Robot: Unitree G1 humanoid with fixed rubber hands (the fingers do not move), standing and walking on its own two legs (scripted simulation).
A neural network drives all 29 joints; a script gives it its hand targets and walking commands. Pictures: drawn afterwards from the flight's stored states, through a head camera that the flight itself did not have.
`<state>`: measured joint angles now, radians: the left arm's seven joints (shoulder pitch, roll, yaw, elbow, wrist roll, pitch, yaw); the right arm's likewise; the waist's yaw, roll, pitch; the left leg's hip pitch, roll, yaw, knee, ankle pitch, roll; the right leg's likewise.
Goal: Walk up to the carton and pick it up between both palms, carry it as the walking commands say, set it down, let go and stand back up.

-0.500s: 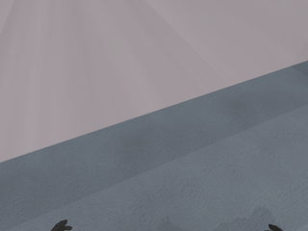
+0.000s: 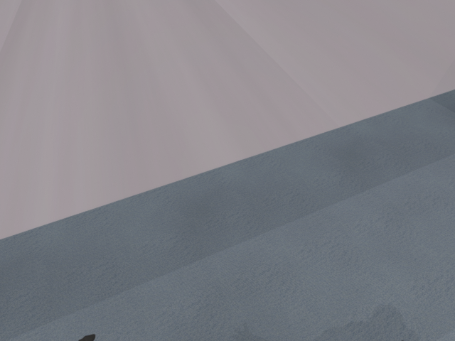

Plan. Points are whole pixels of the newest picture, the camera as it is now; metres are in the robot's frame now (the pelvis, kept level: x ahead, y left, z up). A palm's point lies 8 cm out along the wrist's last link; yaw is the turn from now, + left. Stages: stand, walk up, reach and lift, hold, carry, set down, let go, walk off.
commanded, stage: stand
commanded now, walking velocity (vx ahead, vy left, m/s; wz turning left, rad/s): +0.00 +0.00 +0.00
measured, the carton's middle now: out of the picture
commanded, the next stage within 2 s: walk up in 0.16 s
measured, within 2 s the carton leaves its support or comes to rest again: neither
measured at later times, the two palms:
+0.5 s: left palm out of the picture +0.10 +0.28 -0.12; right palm out of the picture +0.08 -0.33 -0.13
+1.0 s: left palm (143, 322) +0.20 +0.20 -0.13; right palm out of the picture -0.06 -0.29 -0.12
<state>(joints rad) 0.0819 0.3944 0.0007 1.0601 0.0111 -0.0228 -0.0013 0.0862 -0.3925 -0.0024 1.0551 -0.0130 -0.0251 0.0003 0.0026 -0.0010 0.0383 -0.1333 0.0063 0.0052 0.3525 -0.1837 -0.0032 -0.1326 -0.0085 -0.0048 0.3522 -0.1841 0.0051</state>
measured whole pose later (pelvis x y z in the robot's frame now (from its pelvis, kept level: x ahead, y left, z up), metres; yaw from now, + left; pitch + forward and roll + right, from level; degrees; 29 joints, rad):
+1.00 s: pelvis -0.01 -0.01 -0.01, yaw -22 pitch +1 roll -2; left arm 0.12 0.30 0.08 0.85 0.03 0.08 -0.02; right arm 0.22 -0.28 -0.04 0.88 -0.02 0.03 -0.03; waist -0.02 -0.01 0.07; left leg -0.21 0.07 0.10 0.50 -0.30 0.01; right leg -0.49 0.04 -0.02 0.94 -0.43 0.02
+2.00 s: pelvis -0.04 -0.03 -0.02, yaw -52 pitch +0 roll +0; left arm 0.14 0.29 0.05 0.79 0.02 0.05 -0.03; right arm 0.23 -0.30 -0.06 0.84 -0.03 0.05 -0.01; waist -0.03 0.03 0.07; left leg -0.34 0.14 0.19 0.73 -0.42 -0.05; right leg -0.27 -0.02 -0.07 0.59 -0.30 -0.01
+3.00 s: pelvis -0.10 -0.12 +0.00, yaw -83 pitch +1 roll +1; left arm 0.37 0.28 0.05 0.88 0.00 -0.03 -0.03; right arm 0.21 -0.31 -0.06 0.81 -0.06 -0.01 0.04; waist 0.04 0.02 0.01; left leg -0.55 0.14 0.05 1.06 -0.26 -0.10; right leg -0.04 0.05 -0.01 0.34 -0.32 -0.07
